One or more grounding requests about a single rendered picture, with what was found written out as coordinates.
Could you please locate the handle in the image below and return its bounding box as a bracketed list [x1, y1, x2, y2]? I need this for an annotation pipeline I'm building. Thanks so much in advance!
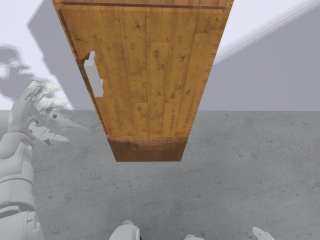
[83, 51, 104, 97]

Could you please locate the robot left upper arm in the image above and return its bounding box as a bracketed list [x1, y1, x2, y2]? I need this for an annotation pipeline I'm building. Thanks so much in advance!
[0, 211, 44, 240]

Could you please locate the right robot hand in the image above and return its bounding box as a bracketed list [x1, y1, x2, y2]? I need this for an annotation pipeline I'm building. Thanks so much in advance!
[252, 226, 274, 240]

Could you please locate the robot left thigh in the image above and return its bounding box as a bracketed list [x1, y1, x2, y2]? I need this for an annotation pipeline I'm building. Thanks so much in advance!
[109, 224, 140, 240]

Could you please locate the left robot hand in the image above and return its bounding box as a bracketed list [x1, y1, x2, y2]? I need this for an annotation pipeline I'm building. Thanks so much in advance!
[7, 81, 71, 146]

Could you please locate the robot left shin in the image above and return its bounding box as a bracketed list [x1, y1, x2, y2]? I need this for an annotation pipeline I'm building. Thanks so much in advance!
[122, 220, 134, 225]

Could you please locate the left robot forearm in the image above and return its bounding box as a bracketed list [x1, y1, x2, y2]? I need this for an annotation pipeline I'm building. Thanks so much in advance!
[0, 132, 35, 219]

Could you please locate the cupboard door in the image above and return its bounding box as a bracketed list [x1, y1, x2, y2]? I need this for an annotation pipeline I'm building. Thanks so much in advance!
[61, 5, 224, 137]

